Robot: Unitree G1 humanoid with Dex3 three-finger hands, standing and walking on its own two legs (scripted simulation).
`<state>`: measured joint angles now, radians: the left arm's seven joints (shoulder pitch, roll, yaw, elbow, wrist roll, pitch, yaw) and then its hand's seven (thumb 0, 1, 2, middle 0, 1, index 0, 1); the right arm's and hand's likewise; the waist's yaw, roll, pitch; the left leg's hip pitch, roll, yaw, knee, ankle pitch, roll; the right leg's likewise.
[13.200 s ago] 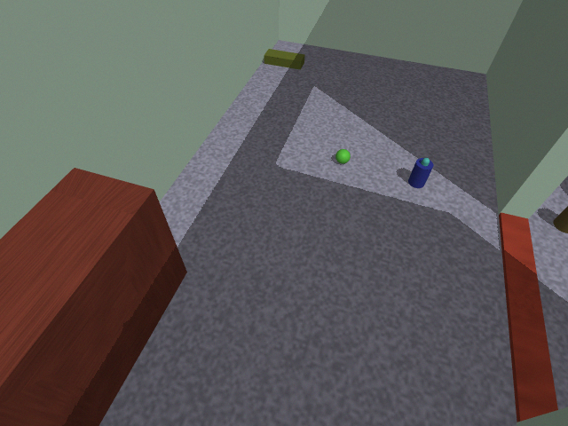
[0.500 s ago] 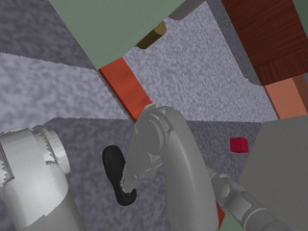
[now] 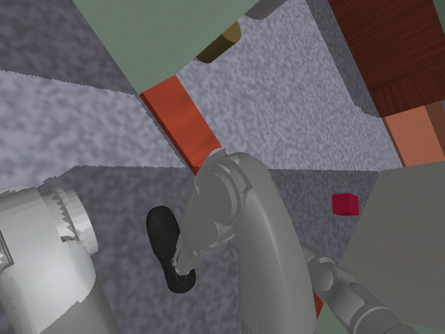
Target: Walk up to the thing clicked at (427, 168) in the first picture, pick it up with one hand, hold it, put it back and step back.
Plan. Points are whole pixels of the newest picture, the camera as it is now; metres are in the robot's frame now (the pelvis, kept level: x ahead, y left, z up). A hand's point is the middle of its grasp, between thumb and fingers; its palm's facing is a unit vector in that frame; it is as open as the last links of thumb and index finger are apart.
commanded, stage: settle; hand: left
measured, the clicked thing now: out of the picture +0.42 +0.31 -0.20
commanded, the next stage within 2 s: lift in 1.66 s
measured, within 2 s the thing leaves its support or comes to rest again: leaves its support in 0.18 s
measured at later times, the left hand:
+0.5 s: hand out of the picture +0.38 +0.36 -0.08, palm faces +0.44 -0.90 -0.03, open 11.1 cm
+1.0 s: hand out of the picture +0.39 +0.35 +0.00, palm faces +0.45 -0.89 -0.07, open 11.1 cm
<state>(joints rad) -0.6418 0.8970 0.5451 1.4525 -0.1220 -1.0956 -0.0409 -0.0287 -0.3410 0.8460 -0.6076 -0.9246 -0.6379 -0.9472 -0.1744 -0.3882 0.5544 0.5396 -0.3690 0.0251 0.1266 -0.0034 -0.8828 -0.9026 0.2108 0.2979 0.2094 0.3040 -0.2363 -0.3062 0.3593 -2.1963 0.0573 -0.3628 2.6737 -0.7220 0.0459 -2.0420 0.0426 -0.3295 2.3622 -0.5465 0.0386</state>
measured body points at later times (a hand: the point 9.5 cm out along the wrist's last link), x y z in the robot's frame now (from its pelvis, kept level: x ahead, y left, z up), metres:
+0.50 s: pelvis +0.01 +0.00 +0.03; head +0.19 +0.18 +0.39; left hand +0.36 +0.40 -0.07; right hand +0.23 -0.23 -0.02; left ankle +0.09 +0.11 -0.25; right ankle +0.16 -0.11 -0.25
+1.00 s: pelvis +0.03 -0.02 +0.05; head +0.23 +0.10 +0.44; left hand +0.37 +0.39 +0.00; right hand +0.22 -0.25 -0.06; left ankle +0.09 +0.11 -0.25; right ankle +0.16 -0.11 -0.25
